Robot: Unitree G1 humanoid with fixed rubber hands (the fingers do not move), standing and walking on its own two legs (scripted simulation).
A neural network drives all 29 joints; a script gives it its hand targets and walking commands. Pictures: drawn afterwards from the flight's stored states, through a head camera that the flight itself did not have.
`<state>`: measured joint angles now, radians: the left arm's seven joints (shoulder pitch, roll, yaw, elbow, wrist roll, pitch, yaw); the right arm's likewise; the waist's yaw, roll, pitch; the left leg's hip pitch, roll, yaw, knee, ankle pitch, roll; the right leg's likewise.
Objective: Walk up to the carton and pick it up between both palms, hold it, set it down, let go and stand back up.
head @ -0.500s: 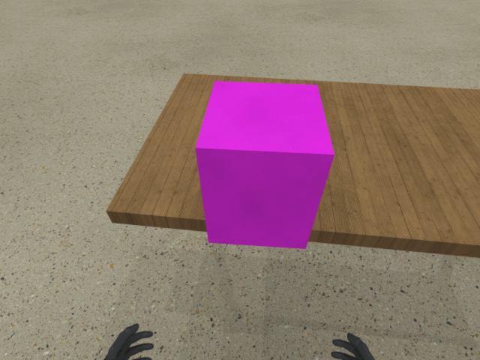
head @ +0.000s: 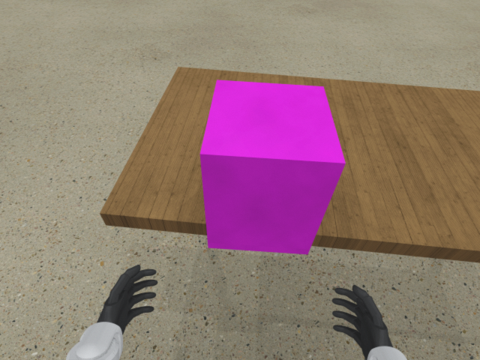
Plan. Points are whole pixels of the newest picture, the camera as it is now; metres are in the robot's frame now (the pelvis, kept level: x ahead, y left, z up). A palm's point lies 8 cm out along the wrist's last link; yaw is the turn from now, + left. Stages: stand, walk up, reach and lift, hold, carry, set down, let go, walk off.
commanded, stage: reach and lift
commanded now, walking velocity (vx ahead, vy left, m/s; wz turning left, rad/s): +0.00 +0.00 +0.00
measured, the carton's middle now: (263, 170) +0.46 -0.04 +0.08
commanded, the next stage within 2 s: none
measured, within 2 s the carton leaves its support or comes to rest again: neither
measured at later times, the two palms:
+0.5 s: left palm (119, 275) +0.26 +0.18 +0.06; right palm (387, 301) +0.22 -0.21 +0.06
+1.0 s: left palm (131, 226) +0.31 +0.17 +0.10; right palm (386, 248) +0.29 -0.22 +0.09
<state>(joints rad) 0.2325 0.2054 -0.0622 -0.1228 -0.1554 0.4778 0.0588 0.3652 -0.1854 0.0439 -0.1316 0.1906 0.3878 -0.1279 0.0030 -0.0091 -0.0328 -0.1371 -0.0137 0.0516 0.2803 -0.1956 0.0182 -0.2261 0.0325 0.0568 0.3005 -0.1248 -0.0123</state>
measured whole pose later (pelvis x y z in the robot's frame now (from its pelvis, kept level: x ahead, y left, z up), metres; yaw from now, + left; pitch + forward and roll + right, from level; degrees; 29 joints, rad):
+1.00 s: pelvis +0.00 +0.01 +0.00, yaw -1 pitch +0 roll +0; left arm -0.21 0.16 0.02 -0.10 -0.15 0.62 0.15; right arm -0.13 -0.30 -0.03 0.05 0.30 0.35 -0.10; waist -0.04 -0.03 0.01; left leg -0.06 -0.02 0.06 0.24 -0.18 0.03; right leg -0.16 0.03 0.07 0.28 -0.11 0.00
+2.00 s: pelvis +0.00 +0.00 +0.00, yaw +5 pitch +7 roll +0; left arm -0.98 0.33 0.07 0.52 -0.25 0.75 0.09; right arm -0.96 -0.35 -0.10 0.68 0.28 0.53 -0.14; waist -0.11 0.01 -0.11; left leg -0.21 -0.02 -0.03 0.21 -0.13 0.02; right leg -0.23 0.02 -0.02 0.15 -0.04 -0.01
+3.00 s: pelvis +0.01 +0.00 +0.00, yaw +5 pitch +14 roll +0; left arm -1.06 0.25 0.11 0.89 -0.16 0.43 0.06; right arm -1.02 -0.28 -0.14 0.93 0.14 0.34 -0.11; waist -0.12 0.04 -0.16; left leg -0.28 -0.03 -0.04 0.10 -0.07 0.01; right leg -0.27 0.01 -0.03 -0.01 0.04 -0.01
